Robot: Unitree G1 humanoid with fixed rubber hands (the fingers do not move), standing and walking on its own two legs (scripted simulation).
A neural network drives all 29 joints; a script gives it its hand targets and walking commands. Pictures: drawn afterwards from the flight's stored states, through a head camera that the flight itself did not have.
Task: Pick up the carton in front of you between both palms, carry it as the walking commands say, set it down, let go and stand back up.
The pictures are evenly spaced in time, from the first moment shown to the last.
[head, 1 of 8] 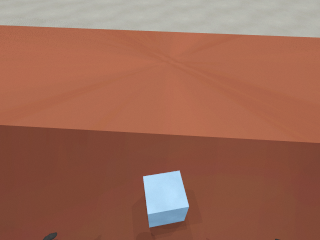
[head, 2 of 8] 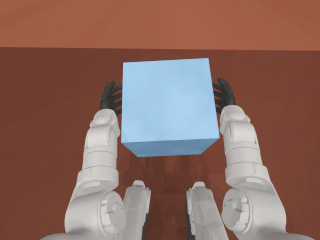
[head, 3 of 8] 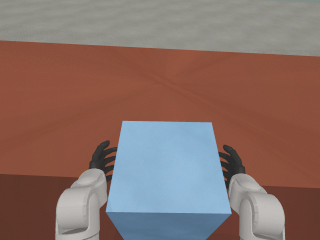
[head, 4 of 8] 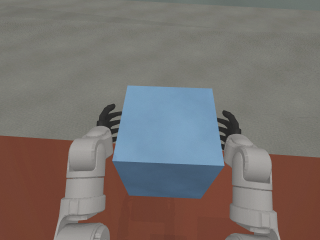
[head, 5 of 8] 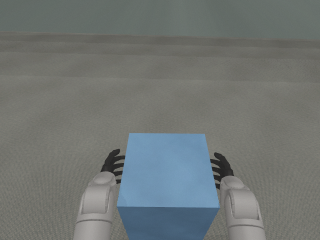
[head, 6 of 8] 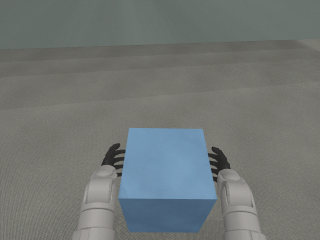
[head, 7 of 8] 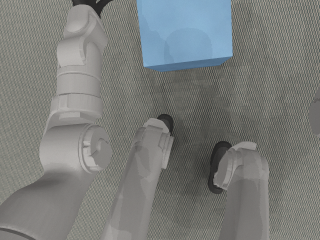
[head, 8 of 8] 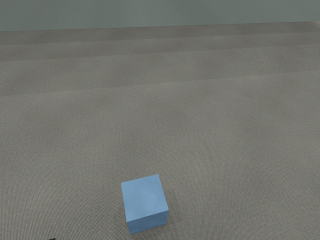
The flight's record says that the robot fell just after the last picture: no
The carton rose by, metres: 0.70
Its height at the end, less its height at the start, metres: -0.43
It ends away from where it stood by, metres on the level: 5.13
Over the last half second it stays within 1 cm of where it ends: yes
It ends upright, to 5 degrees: yes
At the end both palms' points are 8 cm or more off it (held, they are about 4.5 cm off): yes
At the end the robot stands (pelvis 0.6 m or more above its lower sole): yes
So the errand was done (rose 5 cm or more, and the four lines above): yes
